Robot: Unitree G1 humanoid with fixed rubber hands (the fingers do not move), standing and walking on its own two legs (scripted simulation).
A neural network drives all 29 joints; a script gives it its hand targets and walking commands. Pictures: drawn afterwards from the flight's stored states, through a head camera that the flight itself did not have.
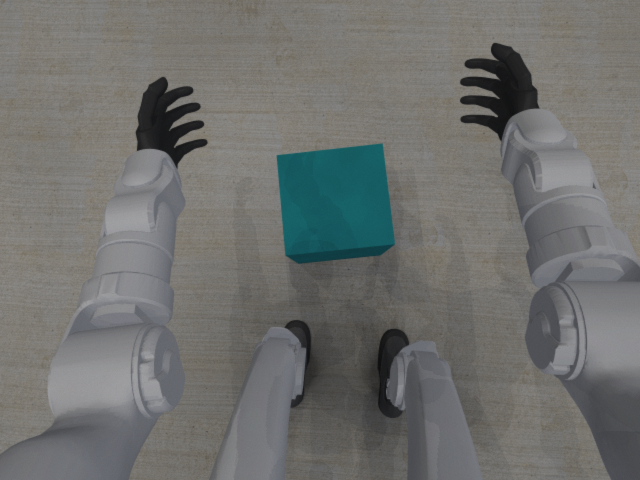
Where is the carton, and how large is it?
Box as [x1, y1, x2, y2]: [277, 143, 394, 263]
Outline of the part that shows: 382,143 277,155 285,255 298,263 378,255 394,244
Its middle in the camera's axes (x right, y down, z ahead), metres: +0.03 -0.07 +0.88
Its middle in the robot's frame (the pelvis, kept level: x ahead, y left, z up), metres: +0.50 +0.05 -0.52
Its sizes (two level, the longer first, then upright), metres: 0.210 0.200 0.250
